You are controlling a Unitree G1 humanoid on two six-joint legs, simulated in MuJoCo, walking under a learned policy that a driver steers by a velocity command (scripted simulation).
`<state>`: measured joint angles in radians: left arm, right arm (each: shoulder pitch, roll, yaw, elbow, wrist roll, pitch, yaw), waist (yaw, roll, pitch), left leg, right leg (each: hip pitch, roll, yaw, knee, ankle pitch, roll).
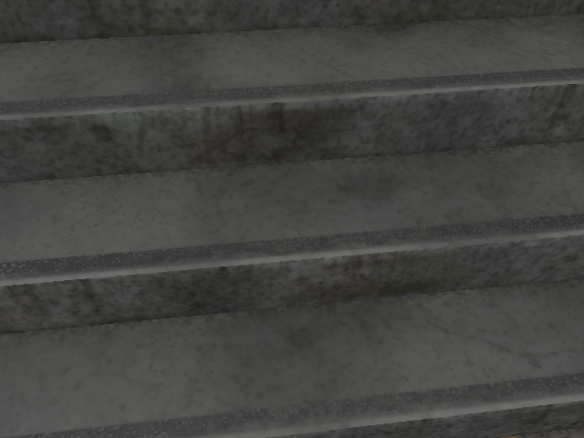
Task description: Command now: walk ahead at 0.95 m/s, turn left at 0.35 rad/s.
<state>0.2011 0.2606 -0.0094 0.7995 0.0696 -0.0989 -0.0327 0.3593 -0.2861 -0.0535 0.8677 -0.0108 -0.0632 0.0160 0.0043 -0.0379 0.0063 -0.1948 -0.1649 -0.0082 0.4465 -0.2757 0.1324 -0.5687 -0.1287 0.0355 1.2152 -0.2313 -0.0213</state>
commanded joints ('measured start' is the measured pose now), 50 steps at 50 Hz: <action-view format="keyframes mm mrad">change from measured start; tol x128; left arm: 1 -53 86 10 -80 -1 24 -10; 50 -53 102 82 -117 12 25 69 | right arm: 1 3 -127 -19 -45 11 -47 -1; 50 -63 107 82 -367 -71 -9 -26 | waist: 1 22 40 74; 50 -87 226 44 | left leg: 1 -22 210 -179 -299 432 99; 10 455 314 43 152 2040 -127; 17 -1211 168 -172 1902 -309 -64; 28 538 548 -775 121 595 90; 42 -171 398 211 190 2101 -37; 50 -964 150 -126 1846 84 -129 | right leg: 1 -92 -6 -86 -132 69 16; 15 1341 -238 432 -685 1011 -415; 21 -60 -36 217 -1250 -195 -178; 25 86 1 121 -687 1870 -173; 32 -839 214 86 973 -162 -150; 50 148 70 657 -817 -55 -159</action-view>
